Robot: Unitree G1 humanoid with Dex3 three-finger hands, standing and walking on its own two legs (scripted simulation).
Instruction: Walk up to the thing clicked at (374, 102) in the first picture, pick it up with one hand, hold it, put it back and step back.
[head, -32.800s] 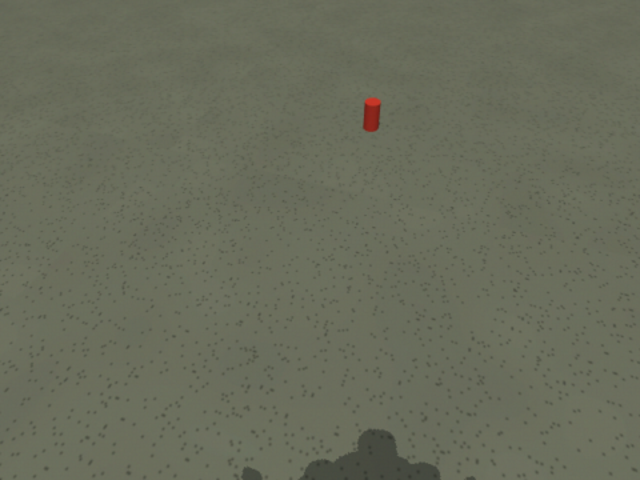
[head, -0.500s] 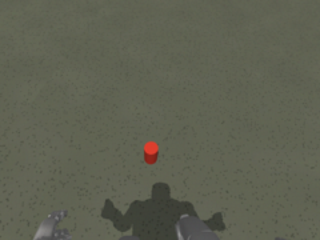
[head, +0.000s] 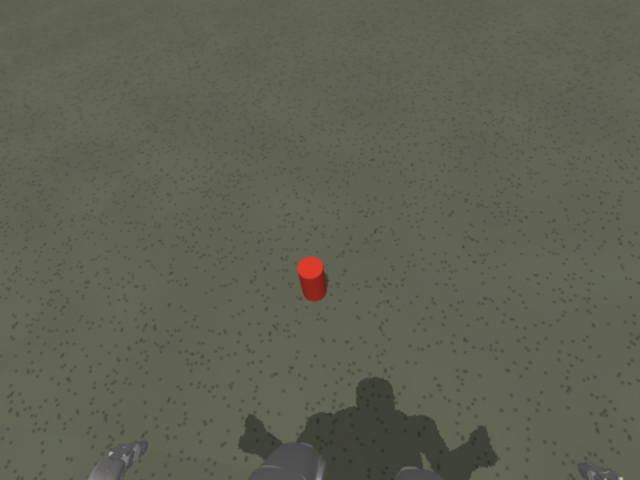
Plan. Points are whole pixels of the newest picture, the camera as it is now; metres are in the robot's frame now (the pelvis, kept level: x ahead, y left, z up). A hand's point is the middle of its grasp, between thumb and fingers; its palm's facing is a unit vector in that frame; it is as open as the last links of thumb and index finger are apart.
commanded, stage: step back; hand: left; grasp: from the side
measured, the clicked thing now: (312, 279) +0.74 +0.15 -0.69
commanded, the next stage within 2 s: stand in 1.84 s
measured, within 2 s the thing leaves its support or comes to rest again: neither
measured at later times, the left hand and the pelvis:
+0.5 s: hand out of the picture -0.11 +0.24 -0.16, palm faces +0.01 -0.93 -0.37, open 7.4 cm; pelvis -0.17 -0.04 +0.00, yaw +0 degrees
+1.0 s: hand out of the picture -0.24 +0.20 -0.14, palm faces +0.12 -0.91 -0.40, open 7.4 cm; pelvis -0.30 -0.09 -0.01, yaw +6 degrees
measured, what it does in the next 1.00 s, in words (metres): walks backwards: left foot, then right foot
